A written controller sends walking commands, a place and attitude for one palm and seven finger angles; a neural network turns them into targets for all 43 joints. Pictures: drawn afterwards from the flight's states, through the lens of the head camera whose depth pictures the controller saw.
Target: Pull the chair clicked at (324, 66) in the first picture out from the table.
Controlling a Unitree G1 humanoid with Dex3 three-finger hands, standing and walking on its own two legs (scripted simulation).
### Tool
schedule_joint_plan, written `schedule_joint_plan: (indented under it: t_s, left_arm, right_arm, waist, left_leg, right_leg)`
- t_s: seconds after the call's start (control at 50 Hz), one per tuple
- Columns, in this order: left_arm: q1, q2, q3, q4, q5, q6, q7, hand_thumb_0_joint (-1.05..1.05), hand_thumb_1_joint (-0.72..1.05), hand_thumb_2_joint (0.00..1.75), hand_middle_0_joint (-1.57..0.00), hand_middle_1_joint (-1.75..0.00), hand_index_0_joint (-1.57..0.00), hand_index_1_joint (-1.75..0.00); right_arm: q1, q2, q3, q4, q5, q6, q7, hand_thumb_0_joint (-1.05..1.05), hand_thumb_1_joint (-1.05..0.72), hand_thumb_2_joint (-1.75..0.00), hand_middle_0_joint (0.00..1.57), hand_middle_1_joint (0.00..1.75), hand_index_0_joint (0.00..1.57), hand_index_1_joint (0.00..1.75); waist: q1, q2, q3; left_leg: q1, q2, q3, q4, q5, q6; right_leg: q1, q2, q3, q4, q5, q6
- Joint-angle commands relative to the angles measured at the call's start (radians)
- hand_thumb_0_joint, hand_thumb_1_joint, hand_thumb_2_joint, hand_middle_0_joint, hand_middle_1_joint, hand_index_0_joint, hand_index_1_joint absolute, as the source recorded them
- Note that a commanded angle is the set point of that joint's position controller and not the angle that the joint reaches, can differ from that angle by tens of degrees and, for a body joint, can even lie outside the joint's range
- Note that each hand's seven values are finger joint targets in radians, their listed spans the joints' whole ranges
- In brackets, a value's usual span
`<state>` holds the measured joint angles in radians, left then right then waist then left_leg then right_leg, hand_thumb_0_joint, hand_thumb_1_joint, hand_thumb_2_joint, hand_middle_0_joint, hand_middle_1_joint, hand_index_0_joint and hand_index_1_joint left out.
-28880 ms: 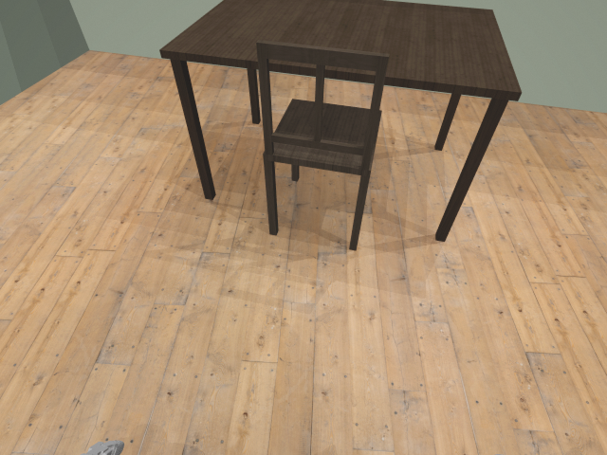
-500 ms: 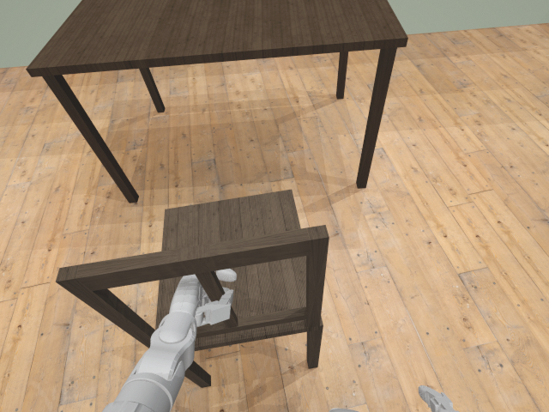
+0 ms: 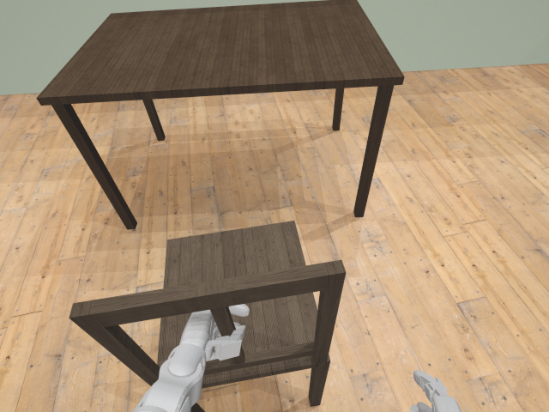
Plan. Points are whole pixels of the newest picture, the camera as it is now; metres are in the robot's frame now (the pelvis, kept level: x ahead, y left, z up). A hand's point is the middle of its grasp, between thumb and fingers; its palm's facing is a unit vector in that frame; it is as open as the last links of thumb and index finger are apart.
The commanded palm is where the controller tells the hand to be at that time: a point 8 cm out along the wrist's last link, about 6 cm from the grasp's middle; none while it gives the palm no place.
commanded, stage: stop walking, hand still on the chair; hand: left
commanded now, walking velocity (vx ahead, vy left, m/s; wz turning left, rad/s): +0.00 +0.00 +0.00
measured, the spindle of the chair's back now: (229, 335) +0.27 +0.10 -0.11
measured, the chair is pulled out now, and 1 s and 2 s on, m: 0.66 0.66 0.66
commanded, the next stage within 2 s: open the thumb and straighten the fingers in 0.08 s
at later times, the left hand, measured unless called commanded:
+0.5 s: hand (228, 331) +0.26 +0.10 -0.06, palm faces -0.12 -0.99 -0.12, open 10.2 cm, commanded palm +0.24 +0.15 -0.04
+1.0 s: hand (224, 343) +0.24 +0.10 -0.07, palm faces -0.10 -0.99 -0.12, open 17.3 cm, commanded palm +0.23 +0.16 -0.05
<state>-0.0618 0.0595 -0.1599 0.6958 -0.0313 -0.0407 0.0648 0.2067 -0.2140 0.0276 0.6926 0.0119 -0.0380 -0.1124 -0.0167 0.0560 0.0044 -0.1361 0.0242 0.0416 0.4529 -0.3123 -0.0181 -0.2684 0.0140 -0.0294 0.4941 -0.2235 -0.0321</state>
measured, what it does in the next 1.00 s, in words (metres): stands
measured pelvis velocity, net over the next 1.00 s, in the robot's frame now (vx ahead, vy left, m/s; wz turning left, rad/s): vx -0.03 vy -0.01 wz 0.06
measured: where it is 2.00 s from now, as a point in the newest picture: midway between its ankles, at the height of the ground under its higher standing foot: outside the picture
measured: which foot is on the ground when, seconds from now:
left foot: down 0.00-1.00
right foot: down 0.00-1.00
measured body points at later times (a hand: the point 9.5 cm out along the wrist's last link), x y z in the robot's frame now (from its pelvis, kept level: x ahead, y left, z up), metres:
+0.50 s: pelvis -0.01 +0.00 -0.02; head +0.01 -0.01 +0.43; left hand +0.26 +0.15 -0.05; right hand +0.13 -0.26 -0.12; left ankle -0.05 +0.13 -0.74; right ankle +0.02 -0.10 -0.74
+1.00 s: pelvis -0.03 -0.01 -0.03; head +0.01 -0.03 +0.41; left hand +0.25 +0.16 -0.06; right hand +0.13 -0.25 -0.13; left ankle -0.05 +0.13 -0.74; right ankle +0.02 -0.10 -0.74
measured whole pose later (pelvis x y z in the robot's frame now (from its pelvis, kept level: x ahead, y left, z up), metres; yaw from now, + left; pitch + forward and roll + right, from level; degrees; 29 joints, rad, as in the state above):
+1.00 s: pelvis -0.03 -0.01 -0.03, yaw +3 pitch +8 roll +1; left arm -0.01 0.15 -0.11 0.32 -0.08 0.23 0.00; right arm 0.25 -0.26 0.02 0.57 0.05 -0.12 -0.06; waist -0.06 0.05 -0.09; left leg -0.52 0.01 -0.01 0.80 -0.42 -0.02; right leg -0.62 -0.02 -0.08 0.80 -0.33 -0.04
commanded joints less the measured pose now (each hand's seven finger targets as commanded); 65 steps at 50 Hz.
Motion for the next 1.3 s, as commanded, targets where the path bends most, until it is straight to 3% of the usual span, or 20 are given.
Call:
schedule_joint_plan:
  t_s: [0.0, 0.14, 0.16, 0.18, 0.2, 0.24, 0.28, 0.32, 0.38, 0.4, 0.5, 0.66, 0.68, 0.76, 0.8, 0.96, 0.98, 1.0, 1.1, 1.28]
  left_arm:
    - [-0.213, 0.102, 0.048, -0.221, -0.006, -0.056, 0.011, 0.00, 0.90, 0.90, -0.50, -1.45, -0.50, -1.45]
    - [-0.207, 0.083, 0.038, -0.206, -0.007, -0.049, 0.016, 0.00, 0.90, 0.90, -0.50, -1.45, -0.50, -1.45]
    - [-0.216, 0.153, 0.100, -0.333, -0.005, -0.061, 0.025, 0.00, 0.90, 0.90, -0.50, -1.45, -0.50, -1.45]
    - [-0.118, 0.009, 0.008, -0.189, -0.029, 0.001, -0.001, 0.00, 0.78, 0.84, -0.50, -1.45, -0.50, -1.45]
    - [-0.124, 0.046, 0.042, -0.201, -0.037, 0.017, -0.007, 0.00, 0.66, 0.78, -0.50, -1.45, -0.50, -1.45]
    - [-0.212, 0.122, 0.103, -0.355, -0.030, 0.016, -0.007, 0.00, 0.42, 0.67, -0.50, -1.45, -0.50, -1.45]
    - [-0.211, 0.082, 0.055, -0.406, -0.017, 0.022, -0.021, 0.00, 0.17, 0.55, -0.50, -1.45, -0.50, -1.45]
    - [-0.190, 0.082, 0.048, -0.424, -0.013, 0.036, -0.027, 0.00, -0.07, 0.43, -0.50, -1.45, -0.50, -1.45]
    - [-0.107, 0.105, 0.080, -0.421, -0.020, 0.076, -0.034, 0.00, -0.43, 0.26, -0.47, -1.38, -0.47, -1.38]
    - [-0.180, 0.156, 0.117, -0.439, -0.022, 0.089, -0.030, 0.00, -0.55, 0.20, -0.45, -1.30, -0.45, -1.30]
    - [-0.142, 0.095, 0.076, -0.465, -0.037, 0.151, -0.035, 0.00, -0.55, 0.20, -0.32, -0.94, -0.32, -0.94]
    - [-0.194, 0.132, 0.096, -0.556, -0.039, 0.178, -0.031, 0.00, -0.55, 0.20, -0.13, -0.36, -0.13, -0.36]
    - [-0.152, 0.176, 0.149, -0.511, -0.037, 0.183, -0.030, 0.00, -0.55, 0.20, -0.10, -0.29, -0.10, -0.29]
    - [-0.162, 0.158, 0.118, -0.554, -0.034, 0.190, -0.044, 0.00, -0.55, 0.20, 0.00, 0.00, 0.00, 0.00]
    - [-0.176, 0.139, 0.088, -0.579, -0.033, 0.194, -0.051, 0.00, -0.55, 0.20, 0.00, 0.00, 0.00, 0.00]
    - [-0.203, 0.149, 0.083, -0.599, -0.053, 0.205, -0.065, 0.00, -0.55, 0.20, 0.00, 0.00, 0.00, 0.00]
    - [-0.173, 0.146, 0.085, -0.597, -0.052, 0.206, -0.066, 0.00, -0.55, 0.20, 0.00, 0.00, 0.00, 0.00]
    - [-0.065, 0.240, 0.192, -0.536, -0.047, 0.214, -0.061, 0.00, -0.55, 0.20, 0.00, 0.00, 0.00, 0.00]
    - [0.104, 0.198, 0.139, -0.638, -0.037, 0.225, -0.081, 0.00, -0.55, 0.20, 0.00, 0.00, 0.00, 0.00]
    - [0.246, 0.190, 0.071, -0.932, -0.045, 0.187, -0.080, 0.00, -0.55, 0.20, 0.00, 0.00, 0.00, 0.00]
  right_arm:
    - [-0.057, -0.133, -0.043, -0.126, -0.001, -0.037, -0.008, 0.00, -0.90, -0.90, 0.20, 0.30, 0.20, 0.30]
    - [-0.066, -0.122, -0.035, -0.131, -0.002, -0.023, -0.008, 0.00, -0.90, -0.90, 0.20, 0.30, 0.20, 0.30]
    - [-0.075, -0.122, -0.038, -0.151, -0.001, -0.023, -0.007, 0.00, -0.90, -0.90, 0.20, 0.30, 0.20, 0.30]
    - [-0.045, -0.141, -0.055, -0.135, 0.038, -0.033, 0.032, 0.00, -0.90, -0.90, 0.20, 0.30, 0.20, 0.30]
    - [-0.041, -0.154, -0.060, -0.136, 0.040, -0.035, 0.047, 0.00, -0.90, -0.90, 0.20, 0.30, 0.20, 0.30]
    - [-0.050, -0.144, -0.068, -0.152, 0.034, -0.054, 0.063, 0.00, -0.90, -0.90, 0.20, 0.30, 0.20, 0.30]
    - [-0.057, -0.126, -0.059, -0.170, 0.032, -0.074, 0.077, 0.00, -0.90, -0.90, 0.20, 0.30, 0.20, 0.30]
    - [-0.046, -0.132, -0.064, -0.174, 0.032, -0.083, 0.086, 0.00, -0.90, -0.90, 0.20, 0.30, 0.20, 0.30]
    - [-0.041, -0.147, -0.070, -0.198, 0.034, -0.084, 0.094, 0.00, -0.90, -0.90, 0.20, 0.30, 0.20, 0.30]
    - [-0.040, -0.157, -0.071, -0.194, 0.037, -0.080, 0.092, 0.00, -0.90, -0.90, 0.20, 0.30, 0.20, 0.30]
    - [-0.043, -0.162, -0.070, -0.234, 0.038, -0.089, 0.088, 0.00, -0.90, -0.90, 0.20, 0.30, 0.20, 0.30]
    - [-0.026, -0.164, -0.067, -0.254, 0.038, -0.111, 0.066, 0.00, -0.90, -0.90, 0.20, 0.30, 0.20, 0.30]
    - [-0.019, -0.169, -0.065, -0.251, 0.036, -0.111, 0.063, 0.00, -0.90, -0.90, 0.20, 0.30, 0.20, 0.30]
    - [-0.023, -0.163, -0.058, -0.265, 0.038, -0.112, 0.062, 0.00, -0.90, -0.90, 0.20, 0.30, 0.20, 0.30]
    - [-0.023, -0.162, -0.056, -0.270, 0.038, -0.119, 0.060, 0.00, -0.90, -0.90, 0.20, 0.30, 0.20, 0.30]
    - [-0.012, -0.165, -0.051, -0.263, 0.041, -0.140, 0.047, 0.00, -0.90, -0.90, 0.20, 0.30, 0.20, 0.30]
    - [-0.012, -0.164, -0.053, -0.266, 0.040, -0.142, 0.049, 0.00, -0.90, -0.90, 0.20, 0.30, 0.20, 0.30]
    - [-0.010, -0.174, -0.056, -0.266, 0.037, -0.137, 0.048, 0.00, -0.90, -0.90, 0.20, 0.30, 0.20, 0.30]
    - [-0.022, -0.164, -0.055, -0.316, 0.038, -0.126, 0.060, 0.00, -0.90, -0.90, 0.20, 0.30, 0.20, 0.30]
    - [-0.004, -0.157, -0.056, -0.348, 0.037, -0.169, 0.043, 0.00, -0.90, -0.90, 0.20, 0.30, 0.20, 0.30]
  waist:
    - [0.010, -0.049, -0.213]
    - [0.013, -0.078, -0.199]
    - [0.018, -0.075, -0.213]
    - [-0.078, -0.227, -0.196]
    - [-0.054, -0.255, -0.201]
    - [-0.049, -0.152, -0.279]
    - [-0.050, -0.031, -0.295]
    - [-0.055, -0.017, -0.297]
    - [-0.040, -0.071, -0.320]
    - [-0.050, -0.059, -0.315]
    - [-0.049, -0.097, -0.295]
    - [-0.052, -0.099, -0.312]
    - [-0.043, -0.141, -0.292]
    - [-0.049, -0.112, -0.297]
    - [-0.055, -0.071, -0.300]
    - [-0.072, -0.107, -0.306]
    - [-0.062, -0.095, -0.316]
    - [-0.032, -0.107, -0.307]
    - [-0.021, -0.098, -0.315]
    - [-0.060, -0.073, -0.306]
  left_leg:
    - [0.033, 0.098, -0.070, -0.035, 0.355, 0.030]
    - [0.015, 0.093, -0.070, -0.045, 0.300, 0.030]
    - [0.015, 0.093, -0.072, -0.040, 0.320, 0.032]
    - [-0.128, 0.020, -0.014, 0.004, 0.298, 0.047]
    - [-0.176, 0.015, -0.013, 0.020, 0.284, 0.044]
    - [-0.181, -0.006, -0.004, 0.053, 0.270, 0.050]
    - [-0.183, -0.015, -0.003, 0.075, 0.253, 0.046]
    - [-0.197, -0.014, -0.013, 0.100, 0.246, 0.047]
    - [-0.267, -0.019, -0.021, 0.128, 0.199, 0.045]
    - [-0.271, -0.017, -0.024, 0.132, 0.185, 0.045]
    - [-0.328, -0.018, -0.030, 0.160, 0.122, 0.047]
    - [-0.358, -0.021, -0.041, 0.194, 0.063, 0.047]
    - [-0.393, -0.024, -0.042, 0.199, 0.049, 0.046]
    - [-0.402, -0.027, -0.039, 0.212, 0.031, 0.048]
    - [-0.391, -0.027, -0.042, 0.218, 0.037, 0.048]
    - [-0.401, -0.031, -0.054, 0.238, 0.028, 0.053]
    - [-0.401, -0.032, -0.051, 0.241, 0.036, 0.052]
    - [-0.434, -0.033, -0.048, 0.244, 0.039, 0.049]
    - [-0.454, -0.035, -0.037, 0.256, 0.063, 0.047]
    - [-0.431, -0.039, -0.053, 0.307, 0.081, 0.054]
  right_leg:
    - [0.118, -0.116, 0.089, -0.052, 0.322, 0.006]
    - [0.113, -0.116, 0.088, -0.073, 0.270, 0.006]
    - [0.137, -0.119, 0.090, -0.072, 0.294, 0.006]
    - [0.073, -0.067, -0.007, -0.031, 0.344, 0.026]
    - [0.083, -0.066, -0.010, -0.006, 0.350, 0.023]
    - [0.088, -0.059, 0.006, 0.023, 0.354, 0.030]
    - [0.039, -0.054, 0.000, 0.038, 0.286, 0.026]
    - [-0.004, -0.045, -0.009, 0.058, 0.247, 0.023]
    - [-0.014, -0.039, -0.014, 0.097, 0.202, 0.023]
    - [-0.030, -0.036, -0.011, 0.097, 0.185, 0.024]
    - [-0.083, -0.030, -0.018, 0.123, 0.100, 0.028]
    - [-0.113, -0.032, -0.010, 0.147, 0.017, 0.034]
    - [-0.111, -0.033, -0.010, 0.153, 0.008, 0.035]
    - [-0.123, -0.038, -0.004, 0.157, -0.014, 0.037]
    - [-0.137, -0.038, -0.005, 0.160, -0.015, 0.034]
    - [-0.134, -0.042, -0.001, 0.159, -0.017, 0.042]
    - [-0.126, -0.043, 0.000, 0.163, -0.006, 0.041]
    - [-0.111, -0.044, 0.000, 0.168, -0.006, 0.037]
    - [-0.092, -0.054, 0.002, 0.186, 0.030, 0.035]
    - [-0.140, -0.052, -0.002, 0.204, 0.045, 0.042]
